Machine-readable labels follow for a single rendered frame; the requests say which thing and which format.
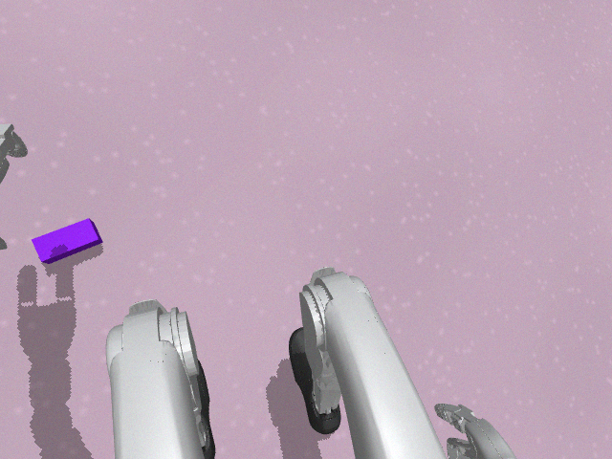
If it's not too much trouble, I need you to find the right robot foot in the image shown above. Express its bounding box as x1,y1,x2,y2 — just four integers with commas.
289,327,340,434

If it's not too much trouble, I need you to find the right robot hand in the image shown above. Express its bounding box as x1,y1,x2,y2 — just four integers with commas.
434,404,516,459

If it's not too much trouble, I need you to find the left robot foot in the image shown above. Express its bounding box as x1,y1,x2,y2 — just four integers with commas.
196,360,215,459

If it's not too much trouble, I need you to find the small box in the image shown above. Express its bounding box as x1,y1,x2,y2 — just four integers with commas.
32,218,103,264

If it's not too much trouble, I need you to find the left robot hand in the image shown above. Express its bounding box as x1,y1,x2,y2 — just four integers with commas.
0,124,28,250

